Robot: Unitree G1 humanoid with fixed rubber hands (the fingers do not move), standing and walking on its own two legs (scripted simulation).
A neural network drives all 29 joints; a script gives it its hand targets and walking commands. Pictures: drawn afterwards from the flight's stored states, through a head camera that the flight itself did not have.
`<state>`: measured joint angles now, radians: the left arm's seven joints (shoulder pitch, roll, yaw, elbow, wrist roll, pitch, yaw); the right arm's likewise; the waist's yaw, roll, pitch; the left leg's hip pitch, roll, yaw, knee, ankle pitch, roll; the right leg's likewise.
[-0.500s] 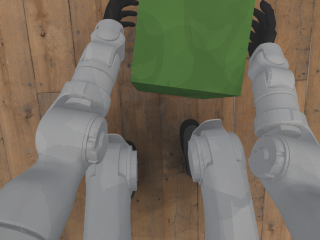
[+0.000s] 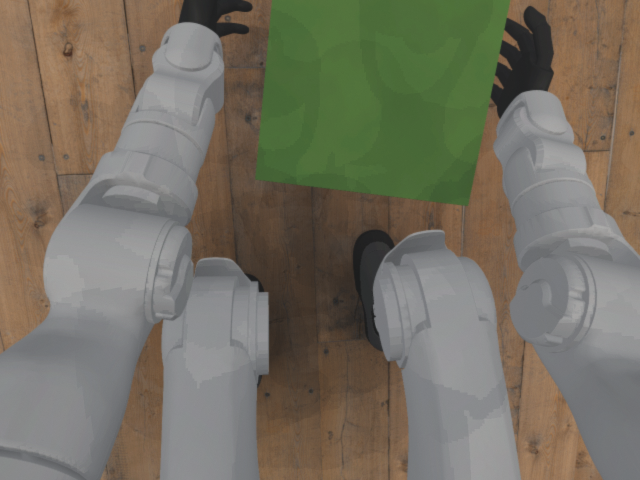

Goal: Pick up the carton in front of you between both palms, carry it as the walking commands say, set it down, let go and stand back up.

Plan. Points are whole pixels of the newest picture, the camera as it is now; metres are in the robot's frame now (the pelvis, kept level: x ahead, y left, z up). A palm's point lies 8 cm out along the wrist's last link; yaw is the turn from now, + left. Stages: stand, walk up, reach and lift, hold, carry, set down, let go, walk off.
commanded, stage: set down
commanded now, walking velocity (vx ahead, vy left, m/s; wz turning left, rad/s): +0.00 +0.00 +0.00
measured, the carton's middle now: (357, 102) +0.47 -0.10 -0.25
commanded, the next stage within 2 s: let go in 1.20 s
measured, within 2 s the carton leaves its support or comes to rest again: neither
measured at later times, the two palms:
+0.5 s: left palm out of the picture +0.56 +0.07 -0.07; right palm (639, 66) +0.45 -0.29 -0.07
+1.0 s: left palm out of the picture +0.57 +0.08 +0.08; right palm out of the picture +0.45 -0.30 +0.08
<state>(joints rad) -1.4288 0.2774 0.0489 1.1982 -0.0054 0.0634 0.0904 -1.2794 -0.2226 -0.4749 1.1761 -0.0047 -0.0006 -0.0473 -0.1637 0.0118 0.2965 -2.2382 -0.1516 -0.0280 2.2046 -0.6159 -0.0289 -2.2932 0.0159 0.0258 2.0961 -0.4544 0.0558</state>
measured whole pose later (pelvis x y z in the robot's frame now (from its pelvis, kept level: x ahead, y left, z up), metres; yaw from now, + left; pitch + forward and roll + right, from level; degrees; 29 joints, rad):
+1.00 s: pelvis +0.04 -0.01 +0.18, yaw -1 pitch +47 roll +0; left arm -1.06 0.26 0.13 0.82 0.02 0.20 0.06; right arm -0.85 -0.19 -0.36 0.68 0.10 0.14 -0.02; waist -0.15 0.05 -0.12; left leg -1.84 -0.08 -0.05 1.58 -0.56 -0.02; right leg -1.91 0.04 0.03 1.50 -0.40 0.02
